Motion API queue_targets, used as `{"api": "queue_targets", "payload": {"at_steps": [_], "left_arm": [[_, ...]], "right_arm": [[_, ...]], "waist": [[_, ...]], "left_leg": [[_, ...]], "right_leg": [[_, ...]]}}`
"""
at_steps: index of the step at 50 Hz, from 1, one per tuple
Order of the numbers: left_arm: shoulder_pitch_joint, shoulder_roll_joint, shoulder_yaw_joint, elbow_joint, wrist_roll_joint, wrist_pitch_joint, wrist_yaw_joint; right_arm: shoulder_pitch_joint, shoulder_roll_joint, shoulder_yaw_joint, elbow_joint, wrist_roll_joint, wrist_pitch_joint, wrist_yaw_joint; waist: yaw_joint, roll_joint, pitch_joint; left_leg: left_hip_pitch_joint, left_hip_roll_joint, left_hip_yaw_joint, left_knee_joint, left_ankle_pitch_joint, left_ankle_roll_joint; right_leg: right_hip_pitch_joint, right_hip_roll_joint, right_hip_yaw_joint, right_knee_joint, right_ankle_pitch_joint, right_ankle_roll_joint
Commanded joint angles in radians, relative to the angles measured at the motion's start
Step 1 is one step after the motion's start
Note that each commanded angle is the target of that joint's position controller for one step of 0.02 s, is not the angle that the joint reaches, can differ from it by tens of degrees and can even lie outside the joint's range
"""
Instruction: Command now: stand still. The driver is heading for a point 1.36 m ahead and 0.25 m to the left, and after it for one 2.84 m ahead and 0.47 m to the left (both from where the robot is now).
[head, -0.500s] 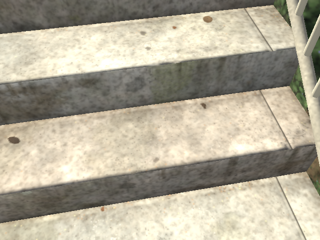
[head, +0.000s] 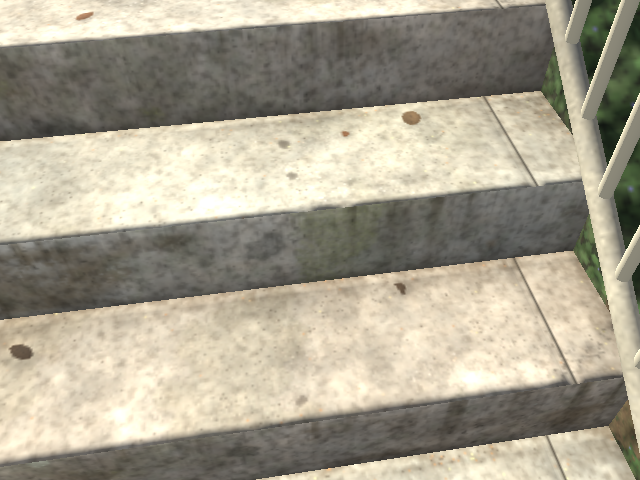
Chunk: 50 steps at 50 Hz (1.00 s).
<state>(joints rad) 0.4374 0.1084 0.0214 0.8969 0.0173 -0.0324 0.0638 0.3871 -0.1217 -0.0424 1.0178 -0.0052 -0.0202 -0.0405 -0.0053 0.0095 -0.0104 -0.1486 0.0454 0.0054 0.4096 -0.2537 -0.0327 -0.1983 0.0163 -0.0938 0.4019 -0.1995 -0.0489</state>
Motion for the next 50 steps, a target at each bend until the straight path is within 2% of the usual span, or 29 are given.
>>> {"api": "queue_targets", "payload": {"at_steps": [1, 6, 18, 22, 25, 50], "left_arm": [[0.068, 0.065, 0.004, -0.031, 0.001, -0.006, 0.004], [0.078, 0.066, -0.003, -0.018, -0.008, -0.006, 0.002], [0.072, 0.078, -0.008, 0.000, -0.007, 0.001, 0.001], [0.067, 0.077, -0.012, 0.007, -0.005, 0.006, 0.002], [0.065, 0.079, -0.014, 0.017, -0.011, 0.007, 0.003], [0.086, 0.070, -0.024, 0.069, -0.011, 0.013, 0.003]], "right_arm": [[0.089, -0.060, -0.004, -0.009, 0.003, -0.003, -0.007], [0.096, -0.053, 0.006, 0.000, 0.005, 0.005, -0.013], [0.106, -0.053, 0.020, 0.006, 0.001, 0.006, -0.016], [0.104, -0.063, 0.017, 0.007, -0.002, 0.003, -0.020], [0.110, -0.054, 0.023, 0.010, -0.003, -0.005, -0.025], [0.136, -0.051, 0.031, 0.018, -0.003, -0.006, -0.022]], "waist": [[-0.004, -0.011, 0.064], [-0.007, -0.023, 0.064], [-0.002, -0.007, 0.092], [-0.002, 0.000, 0.099], [0.003, -0.008, 0.094], [0.009, -0.011, 0.110]], "left_leg": [[-0.118, 0.055, -0.034, -0.067, 0.122, 0.075], [-0.092, 0.059, -0.039, -0.056, 0.132, 0.076], [-0.094, 0.064, -0.040, -0.063, 0.137, 0.086], [-0.103, 0.062, -0.041, -0.070, 0.135, 0.088], [-0.110, 0.064, -0.041, -0.074, 0.115, 0.082], [-0.116, 0.057, -0.043, -0.088, 0.066, 0.098]], "right_leg": [[0.081, -0.122, 0.134, -0.059, 0.164, -0.037], [0.063, -0.127, 0.128, -0.058, 0.168, -0.039], [0.039, -0.130, 0.119, -0.062, 0.110, -0.037], [0.038, -0.129, 0.117, -0.064, 0.091, -0.033], [0.050, -0.132, 0.119, -0.071, 0.090, -0.030], [0.005, -0.137, 0.110, -0.065, 0.020, -0.018]]}}
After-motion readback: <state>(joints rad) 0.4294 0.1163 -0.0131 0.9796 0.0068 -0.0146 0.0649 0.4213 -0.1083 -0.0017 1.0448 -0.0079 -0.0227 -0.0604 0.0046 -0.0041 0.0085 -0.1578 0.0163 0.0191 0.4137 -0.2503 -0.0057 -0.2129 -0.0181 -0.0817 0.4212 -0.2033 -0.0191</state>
